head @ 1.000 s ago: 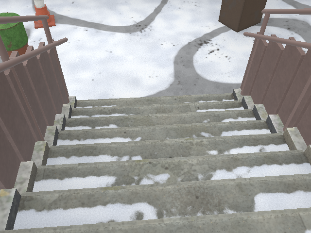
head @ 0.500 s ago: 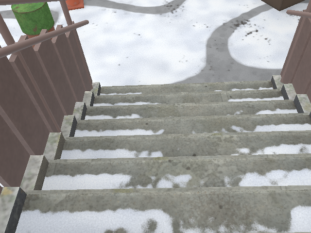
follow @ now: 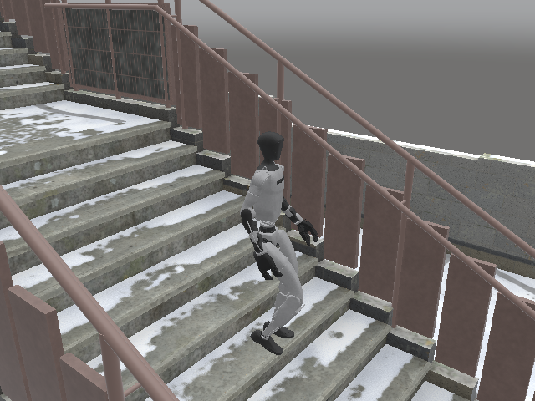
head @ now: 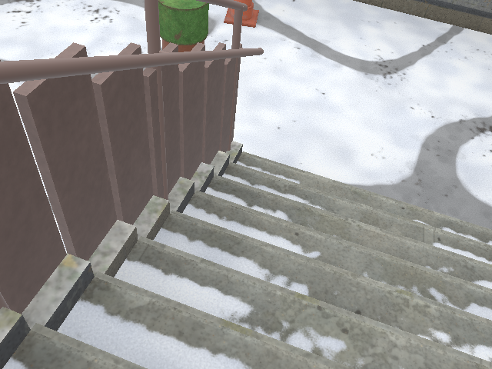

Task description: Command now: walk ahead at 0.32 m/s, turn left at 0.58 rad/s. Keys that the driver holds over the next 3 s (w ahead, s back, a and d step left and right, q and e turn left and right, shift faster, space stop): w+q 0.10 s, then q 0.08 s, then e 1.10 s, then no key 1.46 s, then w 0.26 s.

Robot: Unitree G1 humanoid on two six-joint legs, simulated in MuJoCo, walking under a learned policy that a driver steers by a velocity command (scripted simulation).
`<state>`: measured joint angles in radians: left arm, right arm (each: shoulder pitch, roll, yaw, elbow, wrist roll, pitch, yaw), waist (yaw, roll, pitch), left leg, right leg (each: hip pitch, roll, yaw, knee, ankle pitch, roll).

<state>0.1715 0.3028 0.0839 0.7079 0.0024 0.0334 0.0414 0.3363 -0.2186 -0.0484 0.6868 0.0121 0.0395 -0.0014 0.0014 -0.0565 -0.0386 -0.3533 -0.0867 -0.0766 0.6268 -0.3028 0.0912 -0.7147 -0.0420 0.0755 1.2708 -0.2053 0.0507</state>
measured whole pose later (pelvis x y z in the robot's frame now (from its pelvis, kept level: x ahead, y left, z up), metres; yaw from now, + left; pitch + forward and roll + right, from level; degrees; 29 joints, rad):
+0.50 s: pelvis +0.17 -0.07 -0.15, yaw +4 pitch +4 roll +0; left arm 0.29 0.19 0.05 0.82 -0.02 -0.02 -0.06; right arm 0.34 -0.19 0.00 0.80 0.01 -0.01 -0.03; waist -0.01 0.02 -0.04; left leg -0.60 -0.08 -0.09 1.74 -0.88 -0.04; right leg -0.33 0.05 0.09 0.40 -0.18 -0.01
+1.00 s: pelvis +0.18 +0.02 -0.16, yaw -13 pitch +0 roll +0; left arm 0.33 0.28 0.03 0.62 -0.03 0.08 0.12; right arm -0.06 -0.18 0.03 0.39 0.00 0.03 -0.03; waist 0.09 0.02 0.02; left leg -0.82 -0.02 -0.07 1.75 -0.42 -0.11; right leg -0.36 0.08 0.40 0.58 -0.23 0.05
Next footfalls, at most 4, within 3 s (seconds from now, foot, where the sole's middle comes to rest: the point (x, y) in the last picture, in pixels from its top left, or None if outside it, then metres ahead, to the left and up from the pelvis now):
0.42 right None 0.26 -0.17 -0.93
1.02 left None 0.28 0.16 -0.80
1.38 right None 0.29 -0.03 -0.93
1.78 left None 0.37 0.22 -0.93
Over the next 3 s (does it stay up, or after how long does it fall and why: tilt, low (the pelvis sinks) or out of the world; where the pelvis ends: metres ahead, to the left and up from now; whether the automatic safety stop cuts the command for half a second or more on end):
stays up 0.36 0.07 -0.17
